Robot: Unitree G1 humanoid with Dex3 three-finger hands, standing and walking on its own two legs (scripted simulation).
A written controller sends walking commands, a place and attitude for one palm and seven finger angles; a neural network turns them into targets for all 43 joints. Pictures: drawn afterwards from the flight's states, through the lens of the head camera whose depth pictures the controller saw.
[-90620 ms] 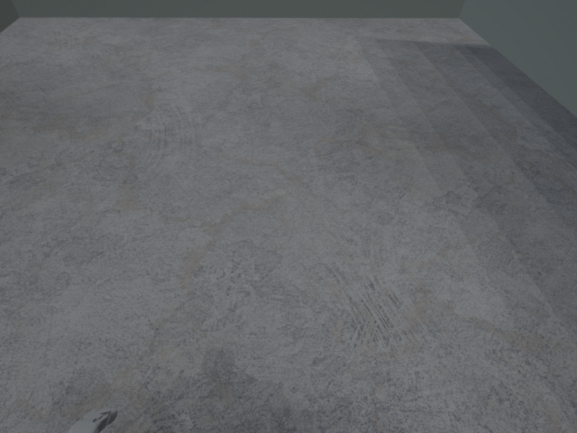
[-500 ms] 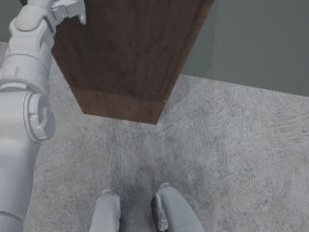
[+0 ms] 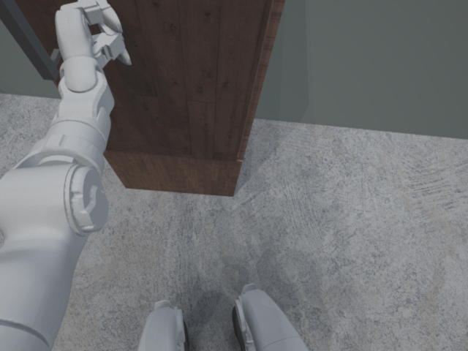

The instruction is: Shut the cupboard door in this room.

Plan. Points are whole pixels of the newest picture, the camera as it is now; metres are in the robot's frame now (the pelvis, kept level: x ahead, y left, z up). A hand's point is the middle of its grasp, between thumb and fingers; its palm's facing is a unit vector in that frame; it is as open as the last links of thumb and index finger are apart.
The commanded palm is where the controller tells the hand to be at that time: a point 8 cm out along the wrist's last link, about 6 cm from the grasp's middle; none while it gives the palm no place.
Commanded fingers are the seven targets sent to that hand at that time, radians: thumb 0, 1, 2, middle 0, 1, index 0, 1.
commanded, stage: pull the fist back off the door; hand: left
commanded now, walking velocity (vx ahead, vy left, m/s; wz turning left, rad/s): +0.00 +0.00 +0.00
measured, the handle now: (32, 30) +0.63 +0.21 +0.11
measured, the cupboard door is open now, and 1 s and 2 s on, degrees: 0 0 0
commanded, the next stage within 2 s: draw the hand back to the body in 0.30 s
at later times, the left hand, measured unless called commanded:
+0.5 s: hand (114, 63) +0.53 +0.08 +0.12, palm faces +0.08 -1.00 +0.00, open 3.1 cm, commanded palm +0.48 +0.13 +0.13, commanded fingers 0.00 0.90 0.90 -1.30 -1.50 -1.30 -1.50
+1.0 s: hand (28, 139) +0.38 +0.15 +0.18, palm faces +0.07 -0.99 -0.11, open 3.0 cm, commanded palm +0.34 +0.21 +0.19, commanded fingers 0.00 0.90 0.90 -1.02 -1.20 -1.02 -1.20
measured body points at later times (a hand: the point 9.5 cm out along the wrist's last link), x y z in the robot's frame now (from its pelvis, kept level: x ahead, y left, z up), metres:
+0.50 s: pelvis +0.05 +0.00 +0.03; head +0.14 +0.00 +0.48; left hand +0.52 +0.14 +0.13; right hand +0.11 -0.26 -0.09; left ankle +0.04 +0.12 -0.64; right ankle +0.04 -0.12 -0.64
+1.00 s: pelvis +0.04 +0.00 +0.07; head +0.04 -0.02 +0.52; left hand +0.37 +0.20 +0.19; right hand +0.19 -0.25 -0.03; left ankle +0.04 +0.12 -0.64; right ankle +0.04 -0.12 -0.64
